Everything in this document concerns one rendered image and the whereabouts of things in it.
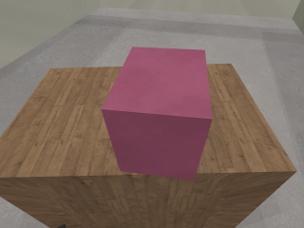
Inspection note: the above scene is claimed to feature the pedestal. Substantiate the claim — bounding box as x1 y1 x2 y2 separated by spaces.
0 64 297 228

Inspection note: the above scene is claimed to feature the carton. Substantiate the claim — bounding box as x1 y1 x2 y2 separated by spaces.
101 47 213 181

